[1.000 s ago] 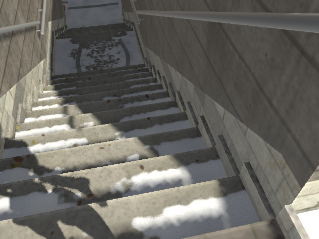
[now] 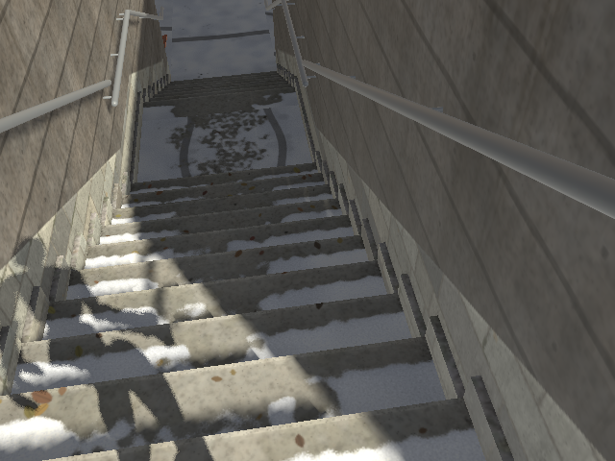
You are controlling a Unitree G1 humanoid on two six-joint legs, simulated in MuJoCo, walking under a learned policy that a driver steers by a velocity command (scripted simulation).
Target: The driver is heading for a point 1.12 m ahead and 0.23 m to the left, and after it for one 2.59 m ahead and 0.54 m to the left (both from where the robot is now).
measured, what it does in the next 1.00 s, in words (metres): goes down: left foot 0.17 m lower, then right foot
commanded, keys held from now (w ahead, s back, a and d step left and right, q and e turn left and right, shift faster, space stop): w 1.00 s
